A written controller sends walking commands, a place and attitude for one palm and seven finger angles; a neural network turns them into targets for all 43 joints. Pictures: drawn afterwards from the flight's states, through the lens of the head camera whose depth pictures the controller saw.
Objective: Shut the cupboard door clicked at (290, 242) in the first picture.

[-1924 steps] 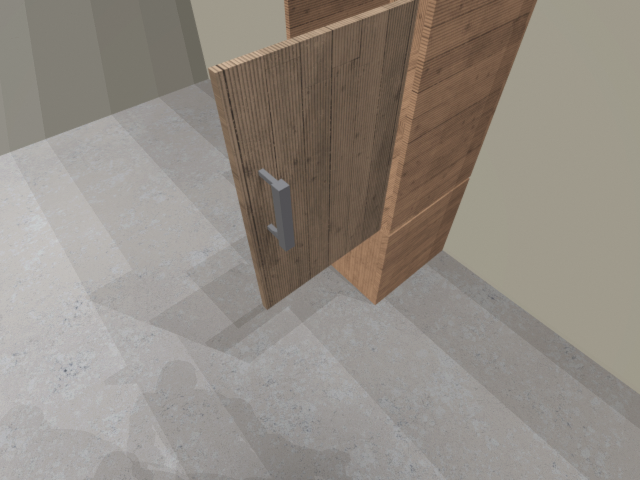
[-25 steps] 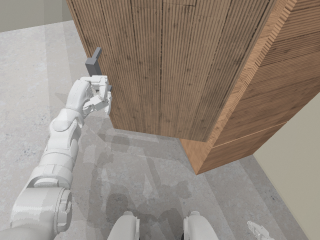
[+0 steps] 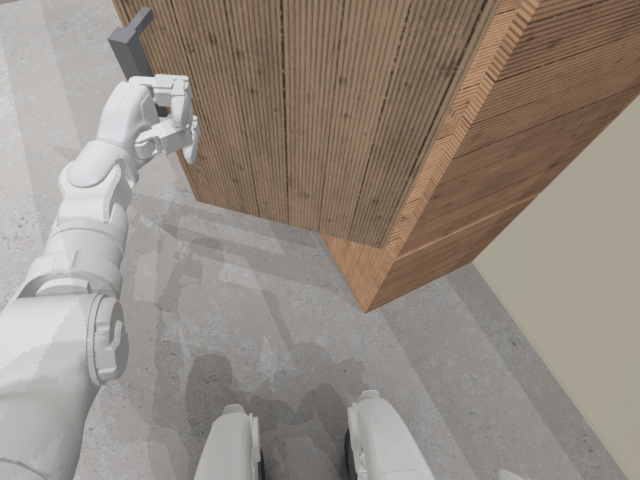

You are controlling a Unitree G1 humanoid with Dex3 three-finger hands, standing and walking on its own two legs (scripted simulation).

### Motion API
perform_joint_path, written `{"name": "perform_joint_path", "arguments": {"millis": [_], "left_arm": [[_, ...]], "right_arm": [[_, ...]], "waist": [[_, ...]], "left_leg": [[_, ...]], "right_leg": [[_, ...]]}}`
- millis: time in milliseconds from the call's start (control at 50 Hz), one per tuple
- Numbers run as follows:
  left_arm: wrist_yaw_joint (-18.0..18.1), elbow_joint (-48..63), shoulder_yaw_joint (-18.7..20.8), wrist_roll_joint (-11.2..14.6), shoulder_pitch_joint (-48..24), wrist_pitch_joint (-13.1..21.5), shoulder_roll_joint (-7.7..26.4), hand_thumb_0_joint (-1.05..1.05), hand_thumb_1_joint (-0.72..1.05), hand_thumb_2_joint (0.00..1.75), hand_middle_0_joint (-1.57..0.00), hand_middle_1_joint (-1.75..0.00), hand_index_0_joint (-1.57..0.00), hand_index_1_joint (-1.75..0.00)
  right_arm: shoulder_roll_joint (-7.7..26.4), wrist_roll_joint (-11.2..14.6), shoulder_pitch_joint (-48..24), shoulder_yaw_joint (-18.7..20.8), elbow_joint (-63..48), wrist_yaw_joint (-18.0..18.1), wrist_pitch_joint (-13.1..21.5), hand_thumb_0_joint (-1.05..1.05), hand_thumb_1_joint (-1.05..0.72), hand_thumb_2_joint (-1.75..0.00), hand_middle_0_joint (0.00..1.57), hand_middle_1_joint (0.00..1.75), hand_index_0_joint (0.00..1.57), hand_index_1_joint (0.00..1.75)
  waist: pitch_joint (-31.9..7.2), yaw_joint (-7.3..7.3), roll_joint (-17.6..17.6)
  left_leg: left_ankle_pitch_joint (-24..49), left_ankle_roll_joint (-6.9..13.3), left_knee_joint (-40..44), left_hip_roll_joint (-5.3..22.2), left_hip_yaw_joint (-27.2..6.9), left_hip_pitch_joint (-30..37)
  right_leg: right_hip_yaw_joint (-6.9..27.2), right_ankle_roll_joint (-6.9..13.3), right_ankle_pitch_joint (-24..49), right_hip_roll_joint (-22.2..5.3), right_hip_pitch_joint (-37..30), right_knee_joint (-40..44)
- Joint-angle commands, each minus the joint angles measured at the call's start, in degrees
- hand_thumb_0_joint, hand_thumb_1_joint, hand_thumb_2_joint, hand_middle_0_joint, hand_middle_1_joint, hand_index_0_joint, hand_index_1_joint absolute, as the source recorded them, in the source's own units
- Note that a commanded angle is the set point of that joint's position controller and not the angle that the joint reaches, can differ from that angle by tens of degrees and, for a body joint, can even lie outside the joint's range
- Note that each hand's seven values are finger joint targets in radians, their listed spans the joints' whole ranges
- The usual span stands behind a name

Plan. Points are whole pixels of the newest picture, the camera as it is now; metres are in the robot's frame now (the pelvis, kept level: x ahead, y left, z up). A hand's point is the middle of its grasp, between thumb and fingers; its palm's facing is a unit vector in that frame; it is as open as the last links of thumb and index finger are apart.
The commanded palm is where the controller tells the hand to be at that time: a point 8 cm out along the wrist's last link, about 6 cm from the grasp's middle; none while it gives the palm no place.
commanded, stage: push the door shut along its arc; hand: left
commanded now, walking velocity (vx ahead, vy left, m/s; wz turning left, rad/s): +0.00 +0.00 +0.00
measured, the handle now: (155, 81) +0.59 +0.16 +0.10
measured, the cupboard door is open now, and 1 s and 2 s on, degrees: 49 40 37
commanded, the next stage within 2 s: pull the fist back off the door in 0.86 s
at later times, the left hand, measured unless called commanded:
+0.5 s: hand (225, 100) +0.55 +0.07 +0.10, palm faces -0.45 -0.89 -0.01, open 3.1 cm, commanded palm +0.57 +0.12 +0.10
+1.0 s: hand (244, 83) +0.57 +0.05 +0.11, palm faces -0.47 -0.88 +0.00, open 3.2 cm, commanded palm +0.60 +0.07 +0.10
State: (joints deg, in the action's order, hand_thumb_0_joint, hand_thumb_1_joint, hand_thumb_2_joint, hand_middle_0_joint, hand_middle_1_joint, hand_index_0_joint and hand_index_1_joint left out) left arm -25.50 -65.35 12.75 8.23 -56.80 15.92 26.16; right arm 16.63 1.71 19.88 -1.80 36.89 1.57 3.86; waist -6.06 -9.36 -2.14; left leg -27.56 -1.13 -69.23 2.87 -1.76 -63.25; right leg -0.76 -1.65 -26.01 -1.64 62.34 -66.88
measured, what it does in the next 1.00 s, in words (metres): stands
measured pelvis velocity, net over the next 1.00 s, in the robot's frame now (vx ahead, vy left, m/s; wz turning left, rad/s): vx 0.00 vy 0.00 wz -0.02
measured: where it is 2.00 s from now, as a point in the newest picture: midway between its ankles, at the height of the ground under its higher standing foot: outside the picture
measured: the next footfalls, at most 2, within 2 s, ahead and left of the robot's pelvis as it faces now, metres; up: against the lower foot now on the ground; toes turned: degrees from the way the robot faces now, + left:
none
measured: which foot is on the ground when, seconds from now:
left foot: down 0.00-1.00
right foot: down 0.00-1.00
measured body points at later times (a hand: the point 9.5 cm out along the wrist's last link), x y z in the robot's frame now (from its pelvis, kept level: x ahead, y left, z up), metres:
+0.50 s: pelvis +0.01 +0.00 -0.01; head +0.16 +0.01 +0.41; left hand +0.57 +0.12 +0.11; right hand +0.02 -0.27 -0.12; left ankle +0.05 +0.13 -0.63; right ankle +0.05 -0.14 -0.63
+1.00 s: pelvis +0.00 +0.00 -0.02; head +0.18 +0.01 +0.39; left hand +0.59 +0.10 +0.11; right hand -0.02 -0.27 -0.13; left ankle +0.05 +0.13 -0.63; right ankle +0.05 -0.14 -0.63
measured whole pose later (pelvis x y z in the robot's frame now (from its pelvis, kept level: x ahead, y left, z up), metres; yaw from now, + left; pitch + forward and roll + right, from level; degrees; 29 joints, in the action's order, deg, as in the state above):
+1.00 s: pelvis +0.00 +0.00 -0.02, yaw -1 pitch +28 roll -3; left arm -26.7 -74.3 10.5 3.3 -78.9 7.4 30.2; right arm 16.0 -1.3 20.4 -2.5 39.3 2.5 5.6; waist -5.3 -15.0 -3.1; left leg -29.3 -1.0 -75.1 3.4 -2.8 -73.6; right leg -1.3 -1.7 -27.0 -0.9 72.0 -71.4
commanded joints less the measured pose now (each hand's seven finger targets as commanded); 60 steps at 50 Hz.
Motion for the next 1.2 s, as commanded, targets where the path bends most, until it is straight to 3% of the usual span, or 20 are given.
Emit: {"name": "perform_joint_path", "arguments": {"millis": [0,60,100,240,300,480,540,620,700,780,820,900,940,960,980,1020,1060,1080,1120,1180], "left_arm": [[-1.01,12.68,2.52,0.47,-32.06,3.04,11.49,0.0,0.9,0.9,-1.3,-1.5,-1.3,-1.5],[-1.36,12.12,3.31,0.16,-31.59,2.27,12.52,0.0,0.9,0.9,-1.3,-1.5,-1.3,-1.5],[-1.61,11.29,1.41,-0.02,-34.16,1.97,10.7,0.0,0.9,0.9,-1.3,-1.5,-1.3,-1.5],[-3.25,11.69,1.9,-0.23,-36.58,0.84,12.08,0.0,0.9,0.9,-1.3,-1.5,-1.3,-1.5],[-3.38,11.3,0.35,-0.03,-39.15,0.2,10.05,0.0,0.9,0.9,-1.3,-1.5,-1.3,-1.5],[-1.92,6.63,2.97,-2.82,-42.19,-1.36,14.38,0.0,0.9,0.9,-1.3,-1.5,-1.3,-1.5],[-2.5,7.19,4.22,-3.09,-41.16,-1.34,15.82,0.0,0.9,0.9,-1.3,-1.5,-1.3,-1.5],[-3.2,6.71,3.64,-3.83,-43.33,-2.14,16.03,0.0,0.9,0.9,-1.3,-1.5,-1.3,-1.5],[-3.69,8.05,0.18,-3.37,-47.21,-3.03,11.37,0.0,0.9,0.9,-1.3,-1.5,-1.3,-1.5],[-3.57,4.5,-1.34,-3.83,-51.02,-4.3,9.9,0.0,0.9,0.9,-1.3,-1.5,-1.3,-1.5],[-3.77,5.7,-1.74,-3.6,-53.14,-3.82,9.52,0.0,0.9,0.9,-1.3,-1.5,-1.3,-1.5],[-3.37,4.72,-4.03,-3.74,-55.08,-4.24,5.73,0.0,0.9,0.9,-1.3,-1.5,-1.3,-1.5],[-3.09,2.77,-3.72,-4.37,-55.21,-4.77,6.6,0.0,0.9,0.9,-1.3,-1.5,-1.3,-1.5],[8.1,4.32,8.14,-1.17,-55.47,-5.53,10.55,0.0,0.9,0.9,-1.3,-1.5,-1.3,-1.5],[13.72,3.37,6.02,-2.91,-53.36,-5.93,7.55,0.0,0.9,0.9,-1.3,-1.5,-1.3,-1.5],[22.77,3.72,7.31,-4.36,-51.94,-4.84,3.88,0.0,0.9,0.9,-1.3,-1.5,-1.3,-1.5],[31.91,7.71,8.21,-8.17,-51.43,-1.57,3.28,0.0,0.9,0.9,-1.3,-1.5,-1.3,-1.5],[34.85,8.81,6.37,-11.35,-51.51,0.29,2.7,0.0,0.9,0.9,-1.3,-1.5,-1.3,-1.5],[35.93,10.74,2.58,-15.9,-50.69,3.33,1.91,0.0,0.9,0.9,-1.3,-1.5,-1.3,-1.5],[32.64,9.48,1.75,-15.14,-46.97,3.17,2.36,0.0,0.9,0.9,-1.3,-1.5,-1.3,-1.5]], "right_arm": [[9.52,-0.07,7.52,3.47,-3.88,0.79,1.52,0.0,-0.9,-0.9,0.2,0.3,0.2,0.3],[9.45,-0.17,7.66,3.57,-3.9,0.67,1.26,0.0,-0.9,-0.9,0.2,0.3,0.2,0.3],[9.26,-0.21,8.17,3.38,-3.55,0.82,1.38,0.0,-0.9,-0.9,0.2,0.3,0.2,0.3],[9.68,-0.7,9.02,3.71,-2.85,1.1,1.5,0.0,-0.9,-0.9,0.2,0.3,0.2,0.3],[9.46,-0.88,9.3,3.45,-2.65,1.27,1.75,0.0,-0.9,-0.9,0.2,0.3,0.2,0.3],[9.61,-1.59,10.06,3.18,-2.43,1.13,1.39,0.0,-0.9,-0.9,0.2,0.3,0.2,0.3],[9.54,-1.89,10.4,3.26,-2.9,0.94,1.25,0.0,-0.9,-0.9,0.2,0.3,0.2,0.3],[9.55,-1.82,10.78,3.29,-2.79,1.12,0.78,0.0,-0.9,-0.9,0.2,0.3,0.2,0.3],[9.39,-2.04,11.37,3.47,-2.06,1.29,0.92,0.0,-0.9,-0.9,0.2,0.3,0.2,0.3],[9.82,-2.22,11.27,3.37,-0.38,1.68,1.37,0.0,-0.9,-0.9,0.2,0.3,0.2,0.3],[9.9,-2.36,11.53,3.41,0.2,1.84,1.91,0.0,-0.9,-0.9,0.2,0.3,0.2,0.3],[9.73,-2.73,11.72,3.22,1.52,1.94,2.6,0.0,-0.9,-0.9,0.2,0.3,0.2,0.3],[10.08,-2.78,11.37,3.23,1.95,1.94,2.61,0.0,-0.9,-0.9,0.2,0.3,0.2,0.3],[8.71,-3.57,14.89,2.28,-0.39,1.09,3.17,0.0,-0.9,-0.9,0.2,0.3,0.2,0.3],[8.42,-3.92,14.61,2.26,-0.39,-0.1,3.15,0.0,-0.9,-0.9,0.2,0.3,0.2,0.3],[7.81,-5.27,16.07,3.0,-0.68,-1.92,2.68,0.0,-0.9,-0.9,0.2,0.3,0.2,0.3],[7.31,-7.13,16.51,3.41,-1.56,-3.91,2.32,0.0,-0.9,-0.9,0.2,0.3,0.2,0.3],[7.05,-7.69,16.89,3.66,-1.39,-4.8,1.97,0.0,-0.9,-0.9,0.2,0.3,0.2,0.3],[7.23,-7.88,17.55,4.48,-1.63,-5.93,0.89,0.0,-0.9,-0.9,0.2,0.3,0.2,0.3],[7.55,-6.63,16.77,4.94,-2.37,-5.94,-1.2,0.0,-0.9,-0.9,0.2,0.3,0.2,0.3]], "waist": [[-29.7,-2.82,-4.45],[-30.49,-2.72,-4.23],[-29.0,-4.06,-4.08],[-32.87,-4.34,-5.73],[-31.29,-5.33,-6.58],[-30.99,-6.33,-4.93],[-34.6,-5.38,-6.16],[-33.97,-6.58,-5.34],[-33.88,-8.34,-6.29],[-30.37,-10.15,-5.82],[-32.64,-10.37,-7.65],[-31.85,-11.73,-9.35],[-31.38,-11.89,-8.63],[-32.19,-8.34,-10.72],[-33.81,-8.6,-11.45],[-33.52,-8.76,-8.29],[-36.05,-7.44,-9.43],[-37.54,-7.76,-9.72],[-40.13,-8.09,-10.54],[-39.45,-7.35,-7.76]], "left_leg": [[11.25,3.34,7.88,-2.01,-0.63,20.15],[12.33,3.25,7.27,-1.77,-0.33,19.94],[12.66,3.41,7.06,-1.87,-0.71,20.12],[16.05,3.26,5.75,-1.6,-0.9,22.84],[16.31,3.44,5.41,-1.8,-0.96,22.99],[15.59,3.57,3.65,-1.56,-0.72,18.8],[18.98,3.39,3.03,-1.67,-0.6,19.92],[18.1,3.64,2.37,-1.53,-0.23,18.29],[18.07,3.93,2.16,-1.69,-0.58,20.81],[13.52,4.05,1.98,-1.58,-0.84,19.03],[14.82,3.96,1.8,-1.5,-1.29,21.61],[14.86,4.2,1.26,-1.49,-1.54,22.78],[13.65,4.04,1.09,-1.4,-1.74,21.78],[11.67,3.04,2.69,-0.57,-2.82,17.49],[11.48,2.7,2.81,-0.67,-2.88,17.4],[12.89,2.28,3.28,-0.65,-3.42,17.44],[14.03,1.87,2.89,-1.06,-3.01,17.92],[15.53,1.88,2.53,-1.23,-2.63,18.58],[18.05,1.72,2.97,-1.17,-2.43,21.58],[15.08,1.92,5.42,-1.69,-0.94,21.13]], "right_leg": [[-1.13,3.25,9.03,3.12,-10.08,8.91],[-0.92,3.03,10.14,3.1,-10.39,9.01],[-1.46,3.1,10.2,3.34,-8.76,8.68],[-1.67,3.19,12.62,3.4,-8.06,8.05],[-2.18,3.3,12.24,3.59,-5.9,7.78],[-2.11,3.09,11.71,3.7,-5.53,6.75],[-2.14,3.19,14.92,3.73,-7.45,5.77],[-1.97,2.89,15.16,3.84,-6.92,5.64],[-2.56,3.04,14.21,4.0,-3.92,6.09],[-2.81,3.01,9.9,3.98,-0.48,7.01],[-3.11,3.19,10.3,3.96,0.74,6.49],[-4.01,3.47,9.49,4.19,4.35,5.97],[-4.05,3.46,8.65,4.12,4.73,5.78],[-3.31,3.0,7.92,3.51,2.85,5.74],[-3.23,2.74,7.63,3.45,2.65,5.1],[-3.83,2.01,8.55,3.25,2.12,4.78],[-3.83,1.71,9.23,3.18,1.37,4.5],[-3.59,1.66,10.26,3.2,0.54,4.43],[-3.35,1.93,12.14,3.2,-1.19,4.82],[-2.69,2.23,12.83,3.39,-8.03,7.81]]}}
